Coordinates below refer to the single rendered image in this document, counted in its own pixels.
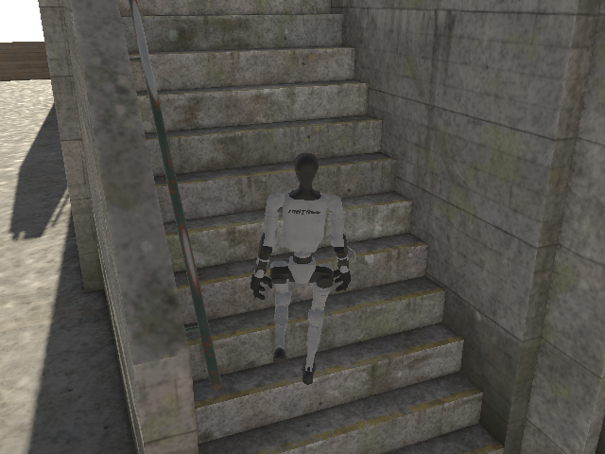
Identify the stairs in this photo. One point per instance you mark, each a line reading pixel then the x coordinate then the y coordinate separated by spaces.
pixel 245 86

